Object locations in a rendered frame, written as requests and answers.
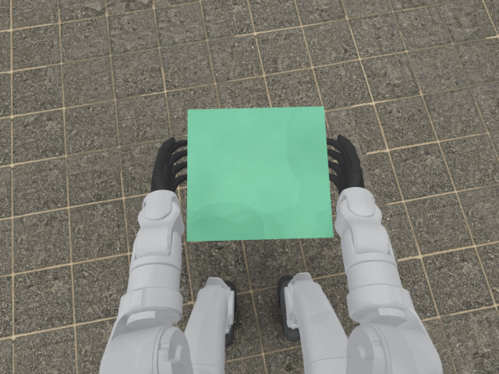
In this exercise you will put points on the robot right hand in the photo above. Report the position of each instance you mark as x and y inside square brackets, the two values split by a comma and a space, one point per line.
[348, 170]

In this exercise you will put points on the robot right forearm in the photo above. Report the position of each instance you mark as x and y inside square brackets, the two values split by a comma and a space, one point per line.
[375, 289]

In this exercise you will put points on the robot left upper arm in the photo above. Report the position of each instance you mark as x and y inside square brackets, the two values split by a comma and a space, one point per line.
[157, 350]

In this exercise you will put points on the right robot thigh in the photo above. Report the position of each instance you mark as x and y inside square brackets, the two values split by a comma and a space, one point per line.
[322, 336]

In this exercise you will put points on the left robot thigh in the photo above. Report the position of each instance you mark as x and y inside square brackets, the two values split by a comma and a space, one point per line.
[205, 331]

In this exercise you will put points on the robot thigh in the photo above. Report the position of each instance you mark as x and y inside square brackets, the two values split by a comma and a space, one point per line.
[322, 336]
[205, 331]

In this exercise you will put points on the robot right upper arm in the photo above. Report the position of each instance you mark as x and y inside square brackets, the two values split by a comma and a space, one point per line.
[381, 349]

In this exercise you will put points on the robot left forearm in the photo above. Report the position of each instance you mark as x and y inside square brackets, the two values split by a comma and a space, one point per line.
[152, 298]

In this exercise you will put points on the robot left hand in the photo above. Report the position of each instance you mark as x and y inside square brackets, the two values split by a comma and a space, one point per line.
[163, 177]

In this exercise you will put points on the carton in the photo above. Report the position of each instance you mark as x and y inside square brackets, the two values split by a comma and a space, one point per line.
[257, 173]

